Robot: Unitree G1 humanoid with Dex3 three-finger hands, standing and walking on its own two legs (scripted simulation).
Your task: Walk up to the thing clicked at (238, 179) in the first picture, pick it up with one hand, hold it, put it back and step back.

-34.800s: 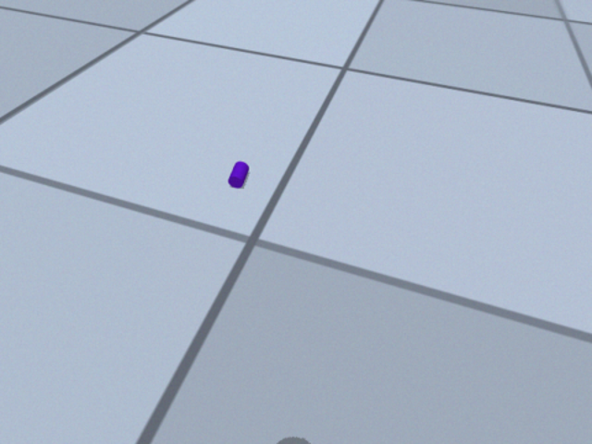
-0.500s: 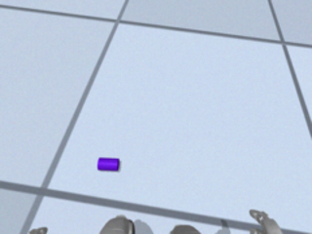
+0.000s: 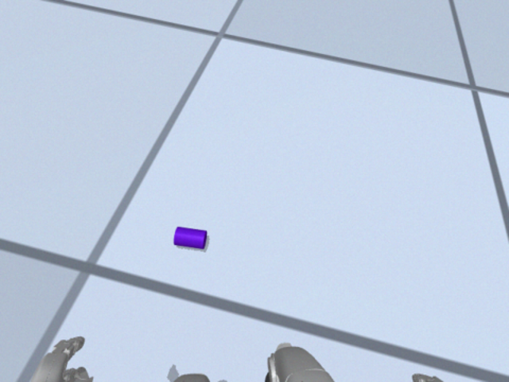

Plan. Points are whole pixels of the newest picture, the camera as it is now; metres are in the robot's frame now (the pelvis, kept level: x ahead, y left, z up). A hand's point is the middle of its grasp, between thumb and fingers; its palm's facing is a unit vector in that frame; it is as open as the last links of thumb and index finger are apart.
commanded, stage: step back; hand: left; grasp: from above
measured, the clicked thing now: (190, 237) +0.68 +0.20 -0.72
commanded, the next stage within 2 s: none
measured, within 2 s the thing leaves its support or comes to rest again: neither
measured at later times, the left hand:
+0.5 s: hand out of the picture -0.09 +0.24 -0.12, palm faces -0.06 -0.90 -0.43, open 7.4 cm
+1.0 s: hand out of the picture -0.26 +0.24 -0.15, palm faces -0.04 -0.92 -0.38, open 7.4 cm
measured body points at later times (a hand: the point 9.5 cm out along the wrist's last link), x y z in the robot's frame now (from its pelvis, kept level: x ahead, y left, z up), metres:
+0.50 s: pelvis -0.17 -0.03 +0.01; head -0.13 -0.06 +0.45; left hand -0.08 +0.28 -0.10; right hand -0.08 -0.35 -0.13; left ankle -0.15 +0.12 -0.64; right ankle -0.14 -0.15 -0.72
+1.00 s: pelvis -0.34 -0.03 +0.00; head -0.29 -0.02 +0.44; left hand -0.26 +0.29 -0.13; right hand -0.21 -0.34 -0.10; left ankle -0.26 +0.10 -0.72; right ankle -0.40 -0.16 -0.70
